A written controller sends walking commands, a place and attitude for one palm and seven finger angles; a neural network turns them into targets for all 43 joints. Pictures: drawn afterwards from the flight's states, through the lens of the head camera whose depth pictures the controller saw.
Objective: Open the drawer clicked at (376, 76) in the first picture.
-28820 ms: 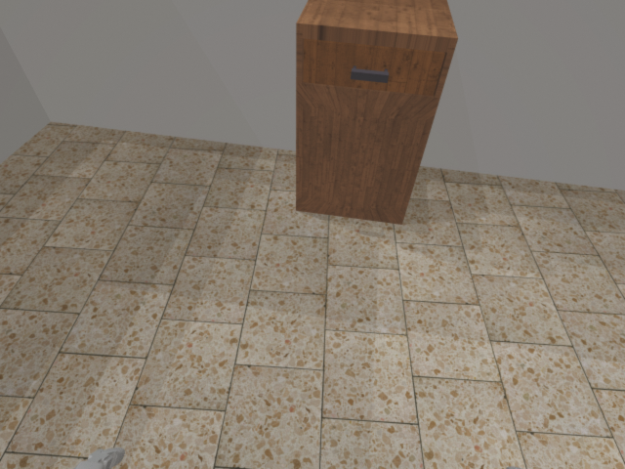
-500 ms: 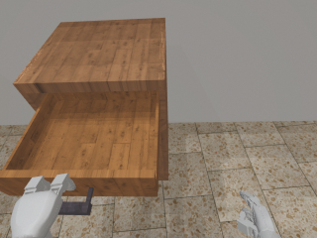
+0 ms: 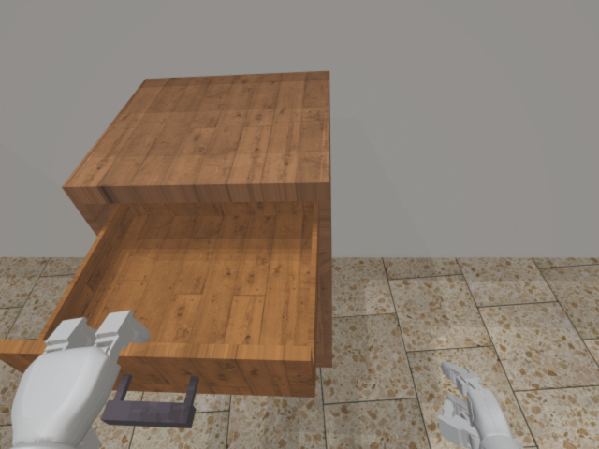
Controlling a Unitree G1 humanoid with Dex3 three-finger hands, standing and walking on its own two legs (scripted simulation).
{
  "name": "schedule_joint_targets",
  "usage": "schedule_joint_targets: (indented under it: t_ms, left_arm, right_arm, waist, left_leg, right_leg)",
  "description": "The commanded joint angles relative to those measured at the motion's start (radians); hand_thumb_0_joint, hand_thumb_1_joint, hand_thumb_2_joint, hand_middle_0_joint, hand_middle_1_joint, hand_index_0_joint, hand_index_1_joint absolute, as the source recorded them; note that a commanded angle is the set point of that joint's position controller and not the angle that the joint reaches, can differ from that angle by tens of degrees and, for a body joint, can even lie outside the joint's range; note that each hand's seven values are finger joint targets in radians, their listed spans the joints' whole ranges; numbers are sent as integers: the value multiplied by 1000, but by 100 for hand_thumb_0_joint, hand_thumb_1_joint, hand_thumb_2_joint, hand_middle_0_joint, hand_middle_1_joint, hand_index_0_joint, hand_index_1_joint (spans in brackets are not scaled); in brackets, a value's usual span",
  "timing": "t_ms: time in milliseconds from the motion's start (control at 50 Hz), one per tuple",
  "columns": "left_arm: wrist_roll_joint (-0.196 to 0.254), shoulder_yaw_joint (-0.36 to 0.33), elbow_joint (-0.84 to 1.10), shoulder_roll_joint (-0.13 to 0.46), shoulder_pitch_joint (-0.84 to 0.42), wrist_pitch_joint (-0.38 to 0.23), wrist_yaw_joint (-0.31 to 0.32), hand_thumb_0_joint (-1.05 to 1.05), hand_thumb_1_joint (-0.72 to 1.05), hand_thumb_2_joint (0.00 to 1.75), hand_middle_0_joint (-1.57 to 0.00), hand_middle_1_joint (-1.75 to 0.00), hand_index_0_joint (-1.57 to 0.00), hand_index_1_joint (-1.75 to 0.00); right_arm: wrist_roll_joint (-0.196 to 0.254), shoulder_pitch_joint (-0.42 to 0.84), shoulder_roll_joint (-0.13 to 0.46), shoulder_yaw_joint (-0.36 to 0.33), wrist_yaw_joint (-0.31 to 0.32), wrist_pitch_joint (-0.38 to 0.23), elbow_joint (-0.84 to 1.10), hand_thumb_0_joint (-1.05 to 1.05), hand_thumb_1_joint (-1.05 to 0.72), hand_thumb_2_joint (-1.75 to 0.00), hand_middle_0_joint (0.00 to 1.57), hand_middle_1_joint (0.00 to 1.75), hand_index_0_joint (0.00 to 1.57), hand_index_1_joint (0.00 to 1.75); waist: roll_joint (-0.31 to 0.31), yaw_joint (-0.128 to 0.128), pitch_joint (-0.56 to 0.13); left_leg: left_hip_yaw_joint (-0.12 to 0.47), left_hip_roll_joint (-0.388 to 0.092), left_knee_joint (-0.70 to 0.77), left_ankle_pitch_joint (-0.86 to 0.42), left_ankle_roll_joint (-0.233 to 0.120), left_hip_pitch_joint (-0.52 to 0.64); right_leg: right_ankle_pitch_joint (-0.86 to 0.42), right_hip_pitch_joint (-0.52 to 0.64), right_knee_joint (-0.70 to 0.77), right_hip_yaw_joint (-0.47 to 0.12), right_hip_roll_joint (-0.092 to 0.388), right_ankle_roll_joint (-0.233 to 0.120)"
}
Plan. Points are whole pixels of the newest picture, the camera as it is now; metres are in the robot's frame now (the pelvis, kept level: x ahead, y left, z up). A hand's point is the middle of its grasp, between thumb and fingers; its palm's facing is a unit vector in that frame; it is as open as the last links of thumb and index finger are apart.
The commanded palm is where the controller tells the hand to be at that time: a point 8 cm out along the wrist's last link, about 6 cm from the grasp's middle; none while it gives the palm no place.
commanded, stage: lift the hand off the handle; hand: left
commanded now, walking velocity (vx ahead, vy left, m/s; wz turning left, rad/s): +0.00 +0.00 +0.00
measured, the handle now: (154, 397) +0.19 +0.25 -0.05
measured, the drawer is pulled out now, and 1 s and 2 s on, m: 0.30 0.30 0.30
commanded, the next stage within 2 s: draw the hand back to the body in 0.20 s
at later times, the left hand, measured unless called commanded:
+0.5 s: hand (94, 386) +0.15 +0.24 +0.10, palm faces +0.08 -0.08 -0.99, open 13.9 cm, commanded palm +0.12 +0.25 +0.16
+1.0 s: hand (91, 366) +0.16 +0.24 +0.13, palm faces +0.25 -0.61 -0.75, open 13.8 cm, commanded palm +0.12 +0.26 +0.17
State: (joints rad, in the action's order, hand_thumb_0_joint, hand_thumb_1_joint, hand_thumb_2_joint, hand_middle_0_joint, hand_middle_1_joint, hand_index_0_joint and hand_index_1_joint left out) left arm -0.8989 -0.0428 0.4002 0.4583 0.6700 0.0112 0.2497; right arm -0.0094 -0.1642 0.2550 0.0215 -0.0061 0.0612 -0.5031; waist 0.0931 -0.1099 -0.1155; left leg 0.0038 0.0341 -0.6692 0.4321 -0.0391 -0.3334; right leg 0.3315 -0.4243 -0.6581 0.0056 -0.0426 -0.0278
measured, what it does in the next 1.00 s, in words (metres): stands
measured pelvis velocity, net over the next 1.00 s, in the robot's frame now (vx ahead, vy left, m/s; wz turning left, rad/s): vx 0.00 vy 0.00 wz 0.03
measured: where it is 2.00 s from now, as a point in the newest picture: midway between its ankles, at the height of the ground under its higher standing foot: outside the picture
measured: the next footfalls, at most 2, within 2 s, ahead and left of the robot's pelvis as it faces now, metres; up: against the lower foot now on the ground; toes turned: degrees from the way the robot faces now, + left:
none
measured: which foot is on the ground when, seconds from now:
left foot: down 0.00-1.00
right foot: down 0.00-1.00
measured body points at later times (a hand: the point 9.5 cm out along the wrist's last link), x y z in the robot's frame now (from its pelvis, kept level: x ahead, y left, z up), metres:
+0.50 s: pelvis +0.00 +0.01 +0.01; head +0.00 -0.02 +0.46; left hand +0.14 +0.24 +0.15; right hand +0.21 -0.18 -0.08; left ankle -0.06 +0.09 -0.72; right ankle +0.00 -0.10 -0.72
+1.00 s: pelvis +0.00 +0.00 +0.01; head +0.00 -0.03 +0.46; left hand +0.14 +0.27 +0.17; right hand +0.22 -0.20 -0.06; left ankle -0.06 +0.09 -0.72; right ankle +0.00 -0.10 -0.72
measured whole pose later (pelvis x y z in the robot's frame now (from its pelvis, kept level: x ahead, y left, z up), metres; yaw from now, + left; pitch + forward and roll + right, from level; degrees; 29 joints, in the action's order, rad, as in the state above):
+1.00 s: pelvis +0.00 +0.00 +0.01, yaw +2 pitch -1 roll -1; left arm -0.29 -0.18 0.47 0.41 0.61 -0.05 0.14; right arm 0.02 -0.17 0.23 0.02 0.04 -0.01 -0.51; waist 0.09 -0.08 -0.01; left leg 0.03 0.04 -0.53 0.37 -0.04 -0.15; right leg 0.27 -0.23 -0.51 0.03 -0.04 -0.03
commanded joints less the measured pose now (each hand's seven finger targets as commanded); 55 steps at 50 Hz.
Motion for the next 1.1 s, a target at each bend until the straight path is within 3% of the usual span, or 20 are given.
schedule_joint_targets:
  t_ms: [0,80,140,160,200,300,380,460,560,640,680,780,860,880,900,920,940,960,1020,1080]
  left_arm:
    - [0,-175,263,188,-11,-19,40,0,-50,30,-30,-120,-30,-120]
    - [9,-186,305,193,-20,-9,28,0,-50,30,-30,-120,-30,-120]
    - [34,-162,225,152,24,2,-1,0,-50,30,-30,-120,-30,-120]
    - [47,-149,203,121,48,10,-16,0,-50,30,-30,-120,-30,-120]
    - [48,-128,225,139,-3,14,-38,0,-50,30,-30,-120,-30,-120]
    - [4,-78,318,136,-54,-5,-38,0,-50,30,-30,-120,-30,-120]
    - [-38,-170,328,211,-48,-24,4,0,-50,30,-30,-120,-30,-120]
    - [-13,-212,271,203,-29,-10,15,0,-50,30,-30,-120,-30,-120]
    - [50,-163,243,157,-46,41,-41,0,-50,30,-30,-120,-30,-120]
    - [56,-146,273,190,-52,48,-83,0,-50,30,-30,-120,-30,-120]
    - [41,-141,302,201,-91,38,-92,0,-50,30,-30,-120,-30,-120]
    - [18,-222,331,266,-105,-6,-63,0,-50,30,-30,-120,-30,-120]
    - [39,-266,296,261,-70,-15,-47,0,-50,30,-30,-120,-30,-120]
    - [43,-271,299,271,-84,-16,-48,0,-50,30,-30,-120,-30,-120]
    - [779,-152,202,-152,-79,-57,-93,0,-47,32,-30,-118,-30,-118]
    - [807,-206,192,-30,-92,-94,-102,0,-43,33,-29,-115,-29,-115]
    - [808,-232,170,-14,-75,-108,-98,0,-40,34,-29,-113,-29,-113]
    - [862,-271,204,5,-56,-123,-99,0,-36,36,-29,-111,-29,-111]
    - [898,-268,338,28,-155,-169,-97,0,-26,40,-28,-104,-28,-104]
    - [908,-279,345,34,-176,-176,-96,0,-15,45,-27,-98,-27,-98]
  right_arm:
    - [0,126,89,-38,7,-52,178,0,-90,-90,20,30,20,30]
    - [3,131,89,-39,2,-41,186,0,-90,-90,20,30,20,30]
    - [12,129,86,-46,-2,-36,176,0,-90,-90,20,30,20,30]
    - [20,161,84,-44,-4,-39,178,0,-90,-90,20,30,20,30]
    - [17,141,92,-42,-6,-32,178,0,-90,-90,20,30,20,30]
    - [2,113,94,-31,-7,-45,198,0,-90,-90,20,30,20,30]
    - [-9,99,89,-25,-4,-49,195,0,-90,-90,20,30,20,30]
    - [10,147,82,-31,-9,-38,184,0,-90,-90,20,30,20,30]
    - [25,178,86,-35,-8,-29,182,0,-90,-90,20,30,20,30]
    - [20,148,97,-31,2,-27,189,0,-90,-90,20,30,20,30]
    - [15,140,99,-20,2,-32,189,0,-90,-90,20,30,20,30]
    - [4,124,101,-20,12,-35,186,0,-90,-90,20,30,20,30]
    - [17,155,97,-32,11,-30,177,0,-90,-90,20,30,20,30]
    - [14,135,97,-33,9,-26,173,0,-90,-90,20,30,20,30]
    - [39,61,-2,-33,39,-104,192,0,-90,-90,20,30,20,30]
    - [39,67,37,-33,58,-148,164,0,-90,-90,20,30,20,30]
    - [40,75,32,-32,69,-167,150,0,-90,-90,20,30,20,30]
    - [33,94,31,-29,87,-175,142,0,-90,-90,20,30,20,30]
    - [14,69,37,-20,103,-233,123,0,-90,-90,20,30,20,30]
    - [5,72,32,-10,101,-269,86,0,-90,-90,20,30,20,30]
  waist:
    - [-17,-5,-77]
    - [-6,-5,-77]
    - [-86,3,-22]
    - [-86,1,-13]
    - [-84,8,0]
    - [6,-6,-56]
    - [-5,-23,-80]
    - [-15,-20,-36]
    - [-48,-4,-16]
    - [-75,-4,-22]
    - [-21,-2,-29]
    - [-21,-16,-59]
    - [9,-17,-26]
    - [-7,-14,-38]
    - [-97,102,68]
    - [-158,78,47]
    - [-123,72,70]
    - [-173,55,50]
    - [-30,54,-8]
    - [85,52,77]
  left_leg:
    - [24,-60,97,-431,33,51]
    - [25,-63,116,-422,34,78]
    - [28,-63,129,-418,33,61]
    - [31,-62,133,-410,32,66]
    - [26,-62,150,-399,34,52]
    - [36,-76,151,-450,47,100]
    - [35,-78,140,-462,52,101]
    - [45,-67,151,-428,52,84]
    - [41,-65,179,-405,39,85]
    - [31,-65,191,-392,28,86]
    - [34,-66,196,-391,30,95]
    - [34,-65,185,-420,30,120]
    - [38,-57,181,-418,31,129]
    - [33,-58,183,-417,30,124]
    - [50,-85,202,-400,11,207]
    - [60,-100,218,-394,7,208]
    - [47,-94,222,-369,5,212]
    - [53,-88,240,-383,6,206]
    - [32,-70,246,-467,20,226]
    - [33,-64,266,-473,37,198]
  right_leg:
    - [-284,114,111,-37,55,-17]
    - [-264,132,132,-28,59,-15]
    - [-268,124,145,-10,53,-7]
    - [-283,133,154,-27,48,-12]
    - [-269,137,155,-10,53,-6]
    - [-211,123,155,-10,50,-15]
    - [-210,130,149,-27,46,-26]
    - [-242,150,155,-47,42,-34]
    - [-258,177,177,-28,49,-20]
    - [-253,197,193,-12,59,-6]
    - [-228,196,199,-15,58,-13]
    - [-262,210,202,-34,58,-21]
    - [-286,205,215,-63,53,-28]
    - [-277,209,209,-41,62,-23]
    - [-247,252,200,46,47,-8]
    - [-202,249,197,46,53,0]
    - [-184,236,215,38,48,1]
    - [-211,270,234,49,53,2]
    - [-306,327,236,36,78,1]
    - [-309,318,263,36,79,-12]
